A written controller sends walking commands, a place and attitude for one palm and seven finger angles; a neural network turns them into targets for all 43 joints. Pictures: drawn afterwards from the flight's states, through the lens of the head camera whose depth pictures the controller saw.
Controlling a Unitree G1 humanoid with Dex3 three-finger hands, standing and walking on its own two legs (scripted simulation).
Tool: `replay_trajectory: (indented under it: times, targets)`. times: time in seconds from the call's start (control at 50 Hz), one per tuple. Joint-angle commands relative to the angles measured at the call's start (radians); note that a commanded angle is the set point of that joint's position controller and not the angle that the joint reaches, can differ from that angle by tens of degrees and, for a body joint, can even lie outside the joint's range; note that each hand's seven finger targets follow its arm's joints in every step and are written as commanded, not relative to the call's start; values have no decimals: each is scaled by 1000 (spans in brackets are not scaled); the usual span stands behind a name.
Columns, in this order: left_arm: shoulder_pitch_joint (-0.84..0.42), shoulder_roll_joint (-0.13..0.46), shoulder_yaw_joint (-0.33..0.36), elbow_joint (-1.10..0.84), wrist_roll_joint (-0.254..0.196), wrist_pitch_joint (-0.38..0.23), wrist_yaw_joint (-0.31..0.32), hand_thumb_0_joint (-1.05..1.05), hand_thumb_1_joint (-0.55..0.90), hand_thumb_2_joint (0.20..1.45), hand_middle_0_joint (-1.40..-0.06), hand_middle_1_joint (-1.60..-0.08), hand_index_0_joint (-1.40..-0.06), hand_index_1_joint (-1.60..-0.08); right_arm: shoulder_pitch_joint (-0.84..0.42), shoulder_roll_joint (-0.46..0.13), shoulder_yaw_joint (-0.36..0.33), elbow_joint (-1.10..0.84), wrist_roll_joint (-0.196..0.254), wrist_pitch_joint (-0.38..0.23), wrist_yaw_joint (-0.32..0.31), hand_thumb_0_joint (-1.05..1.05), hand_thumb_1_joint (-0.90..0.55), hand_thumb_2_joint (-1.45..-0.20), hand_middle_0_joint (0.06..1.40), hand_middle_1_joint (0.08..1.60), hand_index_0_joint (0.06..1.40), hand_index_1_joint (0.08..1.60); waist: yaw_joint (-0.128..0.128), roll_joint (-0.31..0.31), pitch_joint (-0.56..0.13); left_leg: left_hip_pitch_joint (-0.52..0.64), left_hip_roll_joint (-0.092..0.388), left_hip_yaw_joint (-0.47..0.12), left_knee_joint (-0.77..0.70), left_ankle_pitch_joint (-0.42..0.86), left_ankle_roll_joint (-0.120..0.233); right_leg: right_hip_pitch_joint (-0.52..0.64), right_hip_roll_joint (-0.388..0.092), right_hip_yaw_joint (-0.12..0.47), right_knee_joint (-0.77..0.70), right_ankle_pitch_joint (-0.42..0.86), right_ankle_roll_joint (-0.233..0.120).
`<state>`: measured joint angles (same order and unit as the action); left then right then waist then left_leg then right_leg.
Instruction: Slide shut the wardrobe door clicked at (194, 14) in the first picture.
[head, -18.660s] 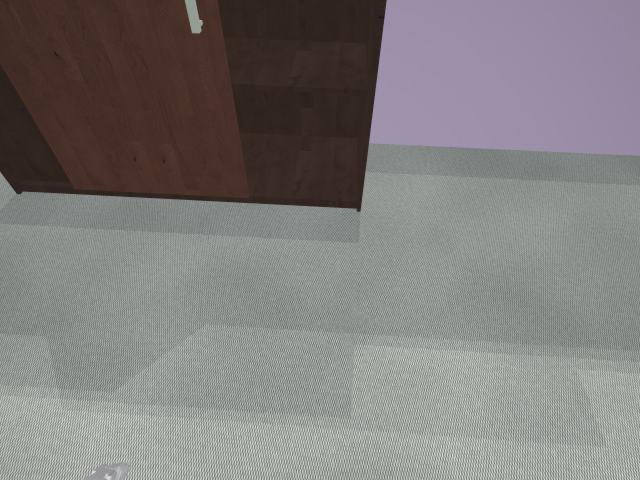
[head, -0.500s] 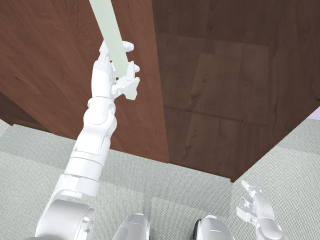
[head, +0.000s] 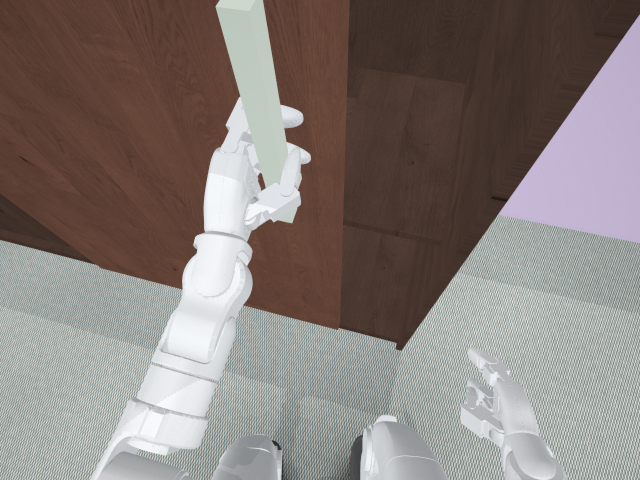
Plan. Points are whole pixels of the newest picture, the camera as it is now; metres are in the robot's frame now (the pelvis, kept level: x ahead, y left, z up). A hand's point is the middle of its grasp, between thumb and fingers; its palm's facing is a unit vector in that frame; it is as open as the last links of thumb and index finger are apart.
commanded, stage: step sideways, sliding the door along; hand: left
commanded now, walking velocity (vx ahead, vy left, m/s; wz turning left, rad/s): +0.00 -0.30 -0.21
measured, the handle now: (277, 123) +0.43 +0.10 +0.16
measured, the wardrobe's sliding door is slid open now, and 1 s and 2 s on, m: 0.18 0.00 0.00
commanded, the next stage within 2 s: stop walking and hold the door there in 0.92 s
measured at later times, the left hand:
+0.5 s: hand (471, 228) +0.35 -0.09 +0.13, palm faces -0.02 -1.00 -0.08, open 6.2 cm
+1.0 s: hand (487, 214) +0.36 -0.11 +0.13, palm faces +0.44 -0.89 -0.07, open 6.9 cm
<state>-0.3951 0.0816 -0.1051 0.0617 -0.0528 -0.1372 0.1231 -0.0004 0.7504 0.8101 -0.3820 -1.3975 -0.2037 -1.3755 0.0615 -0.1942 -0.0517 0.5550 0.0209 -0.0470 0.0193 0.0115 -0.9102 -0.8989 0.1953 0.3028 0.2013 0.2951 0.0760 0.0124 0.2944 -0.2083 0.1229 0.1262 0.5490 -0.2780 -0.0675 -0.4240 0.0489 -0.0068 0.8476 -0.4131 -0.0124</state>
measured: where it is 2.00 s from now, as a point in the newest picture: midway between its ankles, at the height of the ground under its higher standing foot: outside the picture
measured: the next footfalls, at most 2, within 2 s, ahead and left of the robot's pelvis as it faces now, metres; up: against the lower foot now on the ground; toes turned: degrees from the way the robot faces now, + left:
right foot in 0.14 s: +0.08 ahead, -0.17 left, +0.00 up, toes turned -4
left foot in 0.38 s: +0.00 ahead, +0.01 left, +0.00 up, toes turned +5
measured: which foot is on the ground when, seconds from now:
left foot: down 0.00-0.16, up 0.18-0.36, down 0.38-0.66, up 0.68-0.80, down 0.82-1.00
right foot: up 0.00-0.12, down 0.14-0.40, up 0.42-0.62, down 0.64-0.82, up 0.84-1.00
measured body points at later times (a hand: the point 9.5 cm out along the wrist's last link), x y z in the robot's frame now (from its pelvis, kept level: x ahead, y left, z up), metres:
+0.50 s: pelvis -0.04 -0.17 +0.00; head +0.03 -0.19 +0.45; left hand +0.34 -0.04 +0.14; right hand +0.12 -0.42 -0.11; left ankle -0.04 +0.00 -0.73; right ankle +0.00 -0.24 -0.69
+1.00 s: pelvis -0.04 -0.36 +0.00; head +0.05 -0.36 +0.44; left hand +0.33 -0.06 +0.14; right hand +0.14 -0.60 -0.11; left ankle -0.05 -0.15 -0.73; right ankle +0.00 -0.50 -0.70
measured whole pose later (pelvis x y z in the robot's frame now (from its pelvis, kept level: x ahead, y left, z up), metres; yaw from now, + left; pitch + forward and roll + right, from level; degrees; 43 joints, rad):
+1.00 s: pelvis -0.04 -0.36 +0.00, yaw -4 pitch -3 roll -2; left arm -0.47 0.32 0.28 0.28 -0.15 -0.06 0.18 -0.01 0.70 0.86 -0.37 -1.37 -0.09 -1.39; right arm 0.15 -0.23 -0.06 0.60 0.05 -0.03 0.03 0.01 -0.91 -0.90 0.20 0.30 0.20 0.30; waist 0.13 0.05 0.27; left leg -0.15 0.25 0.05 0.55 -0.33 -0.14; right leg -0.41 -0.01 -0.04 0.84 -0.37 0.01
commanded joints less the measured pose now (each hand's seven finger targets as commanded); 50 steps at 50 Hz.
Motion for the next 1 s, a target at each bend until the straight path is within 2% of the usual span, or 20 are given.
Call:
replay_trajectory:
  times: [0.0,0.08,0.12,0.14,0.16,0.22,0.32,0.34,0.38,0.4,0.5,0.56,0.62,0.66,0.7,0.76,0.78,0.8,0.86,0.98]
  targets:
    - [-424,-79,-207,-324,44,-100,-97,0,900,900,-450,-1400,-450,-1400,-27,-142,-40,-140,8,-52,9,0,-900,-900,200,300,200,300,-120,168,-557,407,349,-92,-41,811,179,-9,-99,37,-51,30,13]
    - [-403,-33,-166,-311,44,-81,-91,0,900,900,-450,-1400,-450,-1400,-57,-124,-31,-144,26,-35,-6,0,-900,-900,200,300,200,300,-119,176,-529,235,265,-7,52,589,111,221,-56,-52,-261,218,22]
    - [-386,0,-158,-305,54,-76,-81,0,900,900,-450,-1400,-450,-1400,-58,-94,-18,-140,46,-37,-14,0,-900,-900,200,300,200,300,-121,4,-499,130,123,51,205,300,142,285,-102,-25,-400,624,11]
    - [-331,12,-141,-254,54,-72,-80,0,900,900,-450,-1400,-450,-1400,-41,-70,-32,-141,41,-32,-20,0,-900,-900,200,300,200,300,-105,-278,-539,-33,-7,29,333,-95,35,357,-206,217,-409,876,-74]
    - [-304,42,-121,-275,50,-76,-81,0,900,900,-450,-1400,-450,-1400,-60,-61,-30,-137,23,-39,-29,0,-900,-900,200,300,200,300,-71,-400,-575,-105,-62,-39,480,-347,29,362,-266,345,-412,991,-113]
    - [-371,-8,-158,-393,31,-111,-63,0,900,900,-450,-1400,-450,-1400,-74,-38,-8,-82,10,-52,-39,0,-900,-900,200,300,200,300,-107,-191,-616,-154,-51,-102,350,-319,37,477,-284,307,-342,1075,-180]
    - [-334,82,-55,-287,27,-128,-55,0,900,900,-450,-1400,-450,-1400,-26,-79,-23,-81,8,8,-57,0,-900,-900,200,300,200,300,-108,-163,-683,109,-33,-25,-97,-34,59,395,-211,245,-335,833,-106]
    - [-338,63,-72,-241,25,-124,-65,0,900,900,-450,-1400,-450,-1400,-3,-72,-19,-77,5,16,-62,0,-900,-900,200,300,200,300,-125,-119,-676,233,25,-35,-215,118,87,288,-173,189,-277,675,-58]
    - [-382,71,-47,-209,4,-122,-86,0,900,900,-450,-1400,-450,-1400,-28,-136,-50,-88,-6,-3,-54,0,-900,-900,200,300,200,300,-103,231,-595,432,471,-422,-223,572,319,-142,-27,85,85,15,74]
    - [-379,63,-39,-191,18,-112,-97,0,900,900,-450,-1400,-450,-1400,-70,-105,-15,-93,-14,-5,-50,0,-900,-900,200,300,200,300,-83,182,-580,304,492,-450,-213,528,333,-119,-71,177,193,-33,36]
    - [-502,-119,-194,-131,1,-57,-107,0,900,900,-450,-1400,-450,-1400,-11,-138,-22,-107,27,-8,-34,0,-900,-900,200,300,200,300,-98,191,-493,214,330,-56,-109,419,190,45,-92,18,-60,41,16]
    - [-544,-117,-195,-85,-9,-38,-88,0,900,900,-450,-1400,-450,-1400,6,-145,-22,-115,48,-5,-33,0,-900,-900,200,300,200,300,-112,223,-488,140,248,-28,-51,299,154,157,-40,-83,-164,88,25]
    - [-533,-15,-116,-65,3,-36,-56,0,900,900,-450,-1400,-450,-1400,19,-130,-23,-92,59,-24,-32,0,-900,-900,200,300,200,300,-102,63,-510,67,62,17,217,113,101,278,-62,-50,-429,331,2]
    - [-542,108,-20,-29,3,-28,-40,0,900,900,-450,-1400,-450,-1400,9,-128,-40,-57,38,-12,-43,0,-900,-900,200,300,200,300,-74,-433,-517,-235,-75,-58,526,-325,46,386,-267,380,-482,618,-147]
    - [-564,43,-59,-113,-15,-50,-34,0,900,900,-450,-1400,-450,-1400,21,-99,-15,-23,28,-22,-51,0,-900,-900,200,300,200,300,-91,-235,-556,-245,-55,-121,459,-354,63,482,-298,303,-351,888,-200]
    - [-544,84,-18,-124,-26,-80,-37,0,900,900,-450,-1400,-450,-1400,60,-127,-25,-7,18,-2,-60,0,-900,-900,200,300,200,300,-144,-87,-606,215,19,-60,-184,209,87,263,-190,83,-76,784,-80]
    - [-532,74,-24,-173,-49,-85,-49,0,900,900,-450,-1400,-450,-1400,49,-174,-56,-47,12,-8,-57,0,-900,-900,200,300,200,300,-128,156,-610,497,303,-351,-149,721,207,-81,-86,10,72,332,14]
    - [-527,73,-14,-194,-51,-86,-63,0,900,900,-450,-1400,-450,-1400,31,-176,-54,-72,21,-12,-30,0,-900,-900,200,300,200,300,-97,146,-662,525,439,-442,-106,904,287,-126,-67,78,188,-83,21]
    - [-508,112,18,-176,-31,-80,-69,0,900,900,-450,-1400,-450,-1400,25,-165,-53,-62,30,-12,-4,0,-900,-900,200,300,200,300,-105,263,-530,496,365,-274,-60,803,273,-224,-106,76,161,-28,21]
    - [-406,187,86,-183,-20,-56,-45,0,900,900,-450,-1400,-450,-1400,30,-174,-56,-101,47,-56,2,0,-900,-900,200,300,200,300,-104,339,-480,324,224,10,35,668,110,140,-41,-81,-210,181,23]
